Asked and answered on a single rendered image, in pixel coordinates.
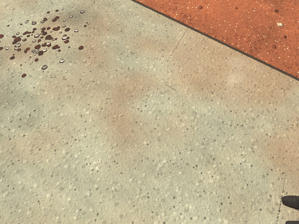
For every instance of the robot right hand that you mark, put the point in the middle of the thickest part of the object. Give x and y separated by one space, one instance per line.
291 201

